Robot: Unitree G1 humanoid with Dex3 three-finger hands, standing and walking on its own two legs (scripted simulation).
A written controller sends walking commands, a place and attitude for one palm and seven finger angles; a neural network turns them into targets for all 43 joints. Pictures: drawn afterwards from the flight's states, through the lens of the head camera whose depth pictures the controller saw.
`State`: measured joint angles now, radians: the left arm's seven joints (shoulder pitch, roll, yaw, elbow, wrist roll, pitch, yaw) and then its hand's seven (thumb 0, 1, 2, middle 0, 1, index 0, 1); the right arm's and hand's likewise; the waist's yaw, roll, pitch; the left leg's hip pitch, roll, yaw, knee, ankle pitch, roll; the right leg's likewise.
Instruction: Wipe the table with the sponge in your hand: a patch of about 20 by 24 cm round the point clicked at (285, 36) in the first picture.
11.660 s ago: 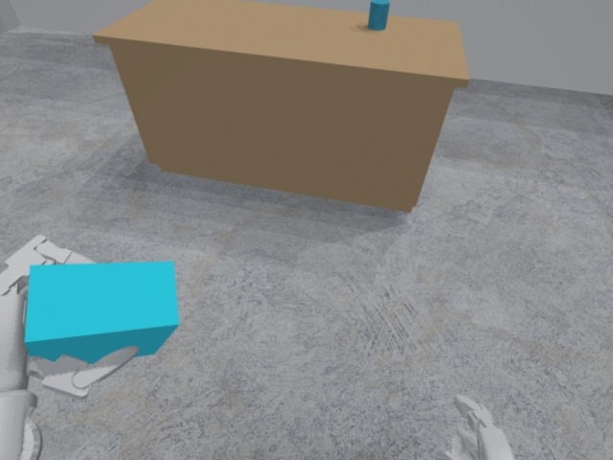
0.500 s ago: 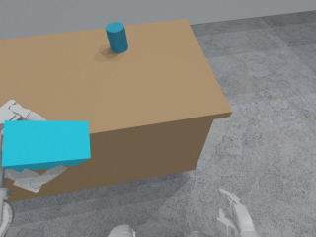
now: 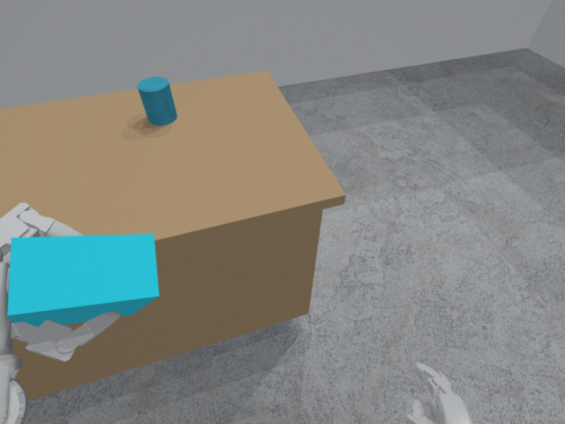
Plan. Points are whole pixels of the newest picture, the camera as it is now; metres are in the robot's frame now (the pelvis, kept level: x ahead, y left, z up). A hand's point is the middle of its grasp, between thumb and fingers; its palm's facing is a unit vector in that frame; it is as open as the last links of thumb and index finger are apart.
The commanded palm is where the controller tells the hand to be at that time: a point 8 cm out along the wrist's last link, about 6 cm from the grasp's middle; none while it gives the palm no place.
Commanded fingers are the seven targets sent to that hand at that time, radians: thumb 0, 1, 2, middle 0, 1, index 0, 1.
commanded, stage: take the last steps up to it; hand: left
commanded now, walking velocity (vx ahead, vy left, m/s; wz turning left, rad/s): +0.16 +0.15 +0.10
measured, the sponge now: (104, 282) +0.22 +0.21 +0.16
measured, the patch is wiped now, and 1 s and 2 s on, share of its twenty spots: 0.00 0.00 0.00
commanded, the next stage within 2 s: come to a stop and stand still in 0.96 s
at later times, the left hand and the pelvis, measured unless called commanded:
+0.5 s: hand (14, 296) +0.19 +0.27 +0.18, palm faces +0.44 -0.78 -0.45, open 10.4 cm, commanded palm +0.14 +0.31 +0.19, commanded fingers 0.00 0.10 1.30 -1.20 -1.60 -1.20 -1.60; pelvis -0.01 +0.02 +0.01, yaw +3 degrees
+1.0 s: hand out of the picture +0.24 +0.32 +0.18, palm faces +0.41 -0.79 -0.46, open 10.4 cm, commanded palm +0.17 +0.36 +0.19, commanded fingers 0.00 0.10 1.30 -1.20 -1.60 -1.20 -1.60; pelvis +0.02 +0.07 +0.00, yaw +2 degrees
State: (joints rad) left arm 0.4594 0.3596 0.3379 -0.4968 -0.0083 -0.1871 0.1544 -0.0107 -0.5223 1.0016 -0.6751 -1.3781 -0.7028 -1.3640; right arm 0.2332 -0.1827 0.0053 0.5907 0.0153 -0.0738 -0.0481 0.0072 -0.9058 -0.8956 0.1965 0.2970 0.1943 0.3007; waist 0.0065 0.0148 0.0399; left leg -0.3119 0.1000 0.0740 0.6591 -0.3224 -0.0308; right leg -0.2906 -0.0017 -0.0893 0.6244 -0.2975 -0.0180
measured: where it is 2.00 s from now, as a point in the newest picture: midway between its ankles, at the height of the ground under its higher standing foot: outside the picture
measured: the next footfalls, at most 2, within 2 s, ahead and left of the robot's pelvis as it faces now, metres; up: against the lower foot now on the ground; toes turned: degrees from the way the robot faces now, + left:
left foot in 0.30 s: +0.02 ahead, +0.14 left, +0.00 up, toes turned +7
left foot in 0.90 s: +0.08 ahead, +0.20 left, +0.00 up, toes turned +10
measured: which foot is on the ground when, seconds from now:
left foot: down 0.00-0.00, up 0.02-0.28, down 0.30-0.56, up 0.58-0.88, down 0.90-1.00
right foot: down 0.00-0.90, up 0.92-1.00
